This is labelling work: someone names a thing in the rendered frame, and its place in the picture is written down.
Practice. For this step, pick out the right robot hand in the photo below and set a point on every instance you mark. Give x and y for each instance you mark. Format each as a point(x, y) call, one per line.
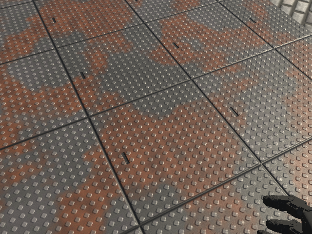
point(293, 206)

